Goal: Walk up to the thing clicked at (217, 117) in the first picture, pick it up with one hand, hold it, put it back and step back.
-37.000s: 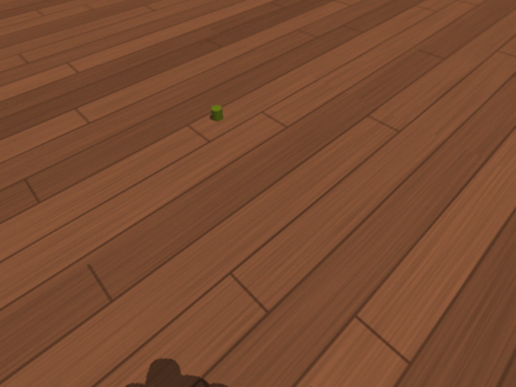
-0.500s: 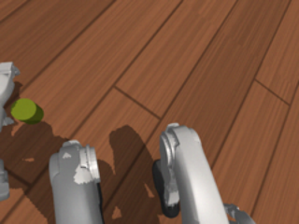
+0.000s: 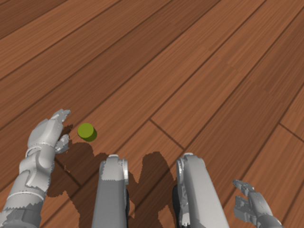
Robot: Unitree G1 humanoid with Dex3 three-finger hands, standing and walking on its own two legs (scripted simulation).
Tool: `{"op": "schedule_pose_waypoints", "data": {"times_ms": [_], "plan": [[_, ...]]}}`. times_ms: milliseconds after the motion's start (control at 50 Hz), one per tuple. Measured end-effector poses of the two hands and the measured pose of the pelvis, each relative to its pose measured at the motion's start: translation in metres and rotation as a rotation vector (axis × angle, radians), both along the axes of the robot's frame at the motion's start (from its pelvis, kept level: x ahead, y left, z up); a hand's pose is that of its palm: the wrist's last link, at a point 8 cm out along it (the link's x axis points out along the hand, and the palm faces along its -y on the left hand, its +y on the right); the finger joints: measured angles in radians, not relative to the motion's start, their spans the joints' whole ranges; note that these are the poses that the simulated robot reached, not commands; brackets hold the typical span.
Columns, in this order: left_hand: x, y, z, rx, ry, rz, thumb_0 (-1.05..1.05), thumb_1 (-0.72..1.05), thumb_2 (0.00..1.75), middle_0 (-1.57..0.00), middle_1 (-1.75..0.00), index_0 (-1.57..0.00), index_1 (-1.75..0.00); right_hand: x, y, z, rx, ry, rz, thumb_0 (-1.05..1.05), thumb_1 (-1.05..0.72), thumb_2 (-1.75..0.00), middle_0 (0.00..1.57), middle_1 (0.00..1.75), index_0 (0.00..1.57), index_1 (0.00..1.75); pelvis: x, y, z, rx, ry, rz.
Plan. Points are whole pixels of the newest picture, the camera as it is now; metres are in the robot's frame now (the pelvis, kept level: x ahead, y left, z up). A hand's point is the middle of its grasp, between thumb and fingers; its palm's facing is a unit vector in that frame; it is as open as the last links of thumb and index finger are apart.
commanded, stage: home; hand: left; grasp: from above
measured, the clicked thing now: (87, 132) +0.46 +0.29 -0.44
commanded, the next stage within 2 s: none
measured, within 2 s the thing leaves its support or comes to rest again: neither
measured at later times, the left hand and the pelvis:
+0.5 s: hand (41, 175) +0.24 +0.21 +0.10, palm faces +0.04 -0.95 -0.32, open 7.4 cm; pelvis +0.05 +0.00 +0.18, yaw +4 degrees
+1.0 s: hand (12, 194) +0.22 +0.19 +0.19, palm faces +0.14 -0.97 -0.19, open 7.4 cm; pelvis +0.08 +0.00 +0.24, yaw +6 degrees
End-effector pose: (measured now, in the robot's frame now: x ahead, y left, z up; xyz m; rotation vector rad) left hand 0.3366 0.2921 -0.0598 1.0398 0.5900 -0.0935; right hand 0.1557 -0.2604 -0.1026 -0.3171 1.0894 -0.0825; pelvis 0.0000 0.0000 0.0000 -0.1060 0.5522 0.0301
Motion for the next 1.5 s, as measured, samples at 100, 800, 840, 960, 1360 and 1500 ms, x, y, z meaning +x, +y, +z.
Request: {"op": "schedule_pose_waypoints", "data": {"times_ms": [100, 800, 840, 960, 1360, 1500], "plan": [[-0.037, -0.005, 0.037, -0.133, 0.002, 0.112, 0.01, 0.79, 0.89, -0.22, -0.33, -0.22, -0.32, 0.038, 0.008, 0.045, -0.006, -0.138, 0.034, 0.01, -0.91, -0.90, 0.20, 0.30, 0.20, 0.30, 0.001, -0.001, 0.033, 0.009, -0.040, 0.012], [-0.135, -0.053, 0.279, -0.718, 0.042, 0.633, 0.01, 0.90, 0.90, -0.21, -0.30, -0.20, -0.30, 0.076, 0.032, 0.279, -0.024, -0.503, -0.060, 0.02, -0.91, -0.90, 0.21, 0.30, 0.20, 0.30, 0.076, 0.001, 0.234, 0.063, -0.355, 0.069], [-0.137, -0.053, 0.280, -0.720, 0.046, 0.633, 0.01, 0.90, 0.90, -0.21, -0.30, -0.20, -0.30, 0.083, 0.033, 0.283, -0.022, -0.526, -0.048, 0.02, -0.91, -0.90, 0.21, 0.30, 0.20, 0.30, 0.077, 0.001, 0.235, 0.065, -0.362, 0.071], [-0.140, -0.053, 0.276, -0.724, 0.063, 0.643, 0.01, 0.90, 0.90, -0.20, -0.30, -0.20, -0.30, 0.098, 0.036, 0.289, -0.013, -0.570, -0.012, 0.02, -0.91, -0.90, 0.21, 0.30, 0.20, 0.30, 0.077, -0.001, 0.236, 0.070, -0.373, 0.074], [-0.135, -0.055, 0.276, -0.719, 0.059, 0.636, 0.01, 0.90, 0.90, -0.20, -0.30, -0.20, -0.30, 0.090, 0.035, 0.279, -0.012, -0.510, -0.011, 0.02, -0.90, -0.90, 0.21, 0.30, 0.20, 0.30, 0.080, -0.003, 0.237, 0.073, -0.376, 0.071], [-0.134, -0.056, 0.276, -0.719, 0.059, 0.630, 0.01, 0.90, 0.90, -0.20, -0.30, -0.20, -0.30, 0.088, 0.032, 0.279, -0.020, -0.509, -0.022, 0.02, -0.90, -0.90, 0.21, 0.30, 0.20, 0.30, 0.080, -0.003, 0.237, 0.074, -0.378, 0.068]]}}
